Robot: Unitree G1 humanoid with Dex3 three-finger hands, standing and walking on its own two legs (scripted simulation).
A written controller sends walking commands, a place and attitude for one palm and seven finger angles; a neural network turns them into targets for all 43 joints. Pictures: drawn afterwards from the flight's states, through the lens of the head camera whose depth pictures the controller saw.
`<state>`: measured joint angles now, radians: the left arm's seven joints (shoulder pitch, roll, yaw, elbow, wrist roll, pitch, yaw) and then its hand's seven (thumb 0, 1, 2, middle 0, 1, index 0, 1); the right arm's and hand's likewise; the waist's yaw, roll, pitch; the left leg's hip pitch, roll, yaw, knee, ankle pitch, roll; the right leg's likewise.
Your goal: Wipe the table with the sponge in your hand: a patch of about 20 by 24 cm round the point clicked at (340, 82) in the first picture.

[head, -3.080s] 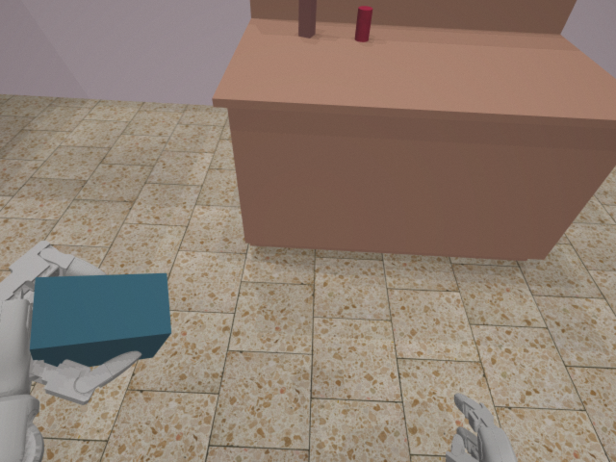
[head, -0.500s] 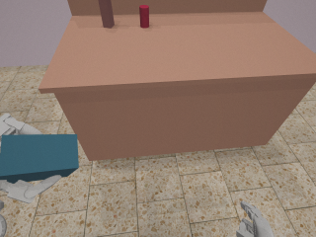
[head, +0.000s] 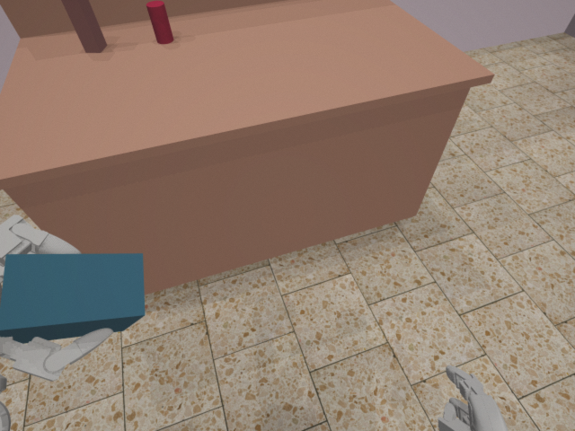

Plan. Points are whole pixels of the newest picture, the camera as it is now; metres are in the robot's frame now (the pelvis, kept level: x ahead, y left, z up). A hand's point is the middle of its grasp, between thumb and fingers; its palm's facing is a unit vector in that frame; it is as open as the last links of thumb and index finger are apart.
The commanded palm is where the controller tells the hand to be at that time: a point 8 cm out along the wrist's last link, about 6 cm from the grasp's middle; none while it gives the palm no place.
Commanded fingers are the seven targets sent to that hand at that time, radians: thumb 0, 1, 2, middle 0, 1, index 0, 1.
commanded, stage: take the last steps up to it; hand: left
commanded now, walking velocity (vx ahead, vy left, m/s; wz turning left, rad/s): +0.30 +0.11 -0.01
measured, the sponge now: (93, 297) +0.23 +0.21 +0.15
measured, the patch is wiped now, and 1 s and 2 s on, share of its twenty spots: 0.00 0.00 0.00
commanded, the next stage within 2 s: come to a stop and stand still in 1.92 s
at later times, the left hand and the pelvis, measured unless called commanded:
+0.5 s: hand (114, 294) +0.22 +0.18 +0.16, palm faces +0.33 -0.81 -0.48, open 10.4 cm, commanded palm +0.17 +0.24 +0.18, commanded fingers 0.00 0.10 1.30 -1.20 -1.60 -1.20 -1.60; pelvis +0.01 -0.04 +0.00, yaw +1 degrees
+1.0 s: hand (96, 198) +0.34 +0.24 +0.18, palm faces +0.36 -0.82 -0.45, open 10.4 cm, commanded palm +0.28 +0.29 +0.18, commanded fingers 0.00 0.10 1.30 -1.20 -1.60 -1.20 -1.60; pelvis +0.12 +0.01 +0.00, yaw -1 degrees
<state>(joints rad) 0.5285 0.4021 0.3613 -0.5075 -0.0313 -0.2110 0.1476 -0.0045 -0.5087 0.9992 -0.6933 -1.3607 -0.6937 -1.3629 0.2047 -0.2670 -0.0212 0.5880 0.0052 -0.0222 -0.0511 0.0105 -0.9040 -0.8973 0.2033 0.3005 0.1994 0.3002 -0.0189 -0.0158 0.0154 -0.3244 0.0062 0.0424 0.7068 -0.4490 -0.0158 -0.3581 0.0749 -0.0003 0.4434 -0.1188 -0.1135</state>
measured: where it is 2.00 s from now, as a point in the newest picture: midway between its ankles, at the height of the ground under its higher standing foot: (276, 401)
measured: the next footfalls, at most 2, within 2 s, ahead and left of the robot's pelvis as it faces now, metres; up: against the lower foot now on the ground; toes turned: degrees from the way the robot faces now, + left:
left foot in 0.06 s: +0.02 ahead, +0.14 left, +0.00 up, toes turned +4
right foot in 0.30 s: +0.07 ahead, -0.11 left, +0.00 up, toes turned -6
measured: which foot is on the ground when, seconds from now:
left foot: up 0.00-0.04, down 0.06-0.30, up 0.32-0.78, down 0.80-1.00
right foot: down 0.00-0.08, up 0.10-0.28, down 0.30-0.82, up 0.84-1.00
